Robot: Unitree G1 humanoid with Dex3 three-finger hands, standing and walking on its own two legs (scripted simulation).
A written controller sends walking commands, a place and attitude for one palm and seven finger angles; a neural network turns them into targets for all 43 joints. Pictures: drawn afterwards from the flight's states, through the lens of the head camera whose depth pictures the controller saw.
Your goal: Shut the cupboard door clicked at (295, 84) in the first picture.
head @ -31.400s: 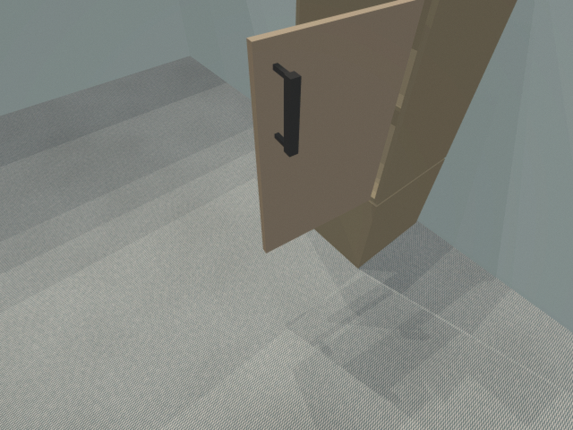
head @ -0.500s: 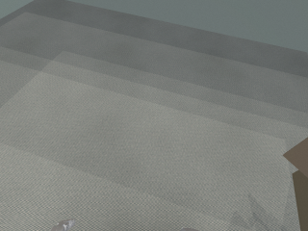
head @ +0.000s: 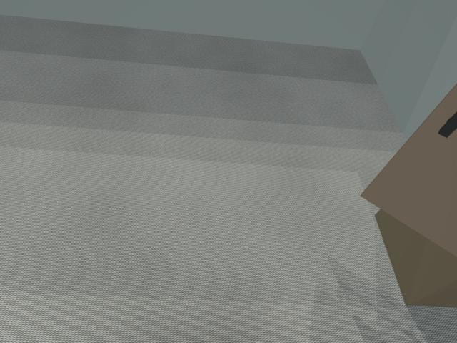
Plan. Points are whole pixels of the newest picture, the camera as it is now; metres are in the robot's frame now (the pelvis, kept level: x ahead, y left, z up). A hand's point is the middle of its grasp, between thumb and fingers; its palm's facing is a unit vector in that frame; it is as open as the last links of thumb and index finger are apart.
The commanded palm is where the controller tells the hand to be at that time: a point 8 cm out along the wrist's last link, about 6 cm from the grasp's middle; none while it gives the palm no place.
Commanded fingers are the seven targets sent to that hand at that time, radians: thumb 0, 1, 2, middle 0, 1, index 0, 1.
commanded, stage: turn to face it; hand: left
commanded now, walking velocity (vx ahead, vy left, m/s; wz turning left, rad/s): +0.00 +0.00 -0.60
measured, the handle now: out of the picture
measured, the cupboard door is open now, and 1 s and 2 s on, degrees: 51 51 51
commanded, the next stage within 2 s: take the last steps up to it in 1.00 s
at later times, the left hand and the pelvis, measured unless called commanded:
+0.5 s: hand (152, 330) +0.16 +0.15 -0.15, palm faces -0.26 -0.93 -0.26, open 7.4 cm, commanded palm none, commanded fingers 0.00 0.90 0.90 -0.20 -0.30 -0.20 -0.30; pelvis +0.02 -0.03 +0.01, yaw -17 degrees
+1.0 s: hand (173, 285) +0.25 +0.12 -0.15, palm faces -0.49 -0.85 -0.20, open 7.4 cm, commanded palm none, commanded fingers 0.00 0.90 0.90 -0.20 -0.30 -0.20 -0.30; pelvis +0.05 +0.00 +0.01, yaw -31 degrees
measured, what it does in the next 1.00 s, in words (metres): steps on the spot, turning right: right foot, then left foot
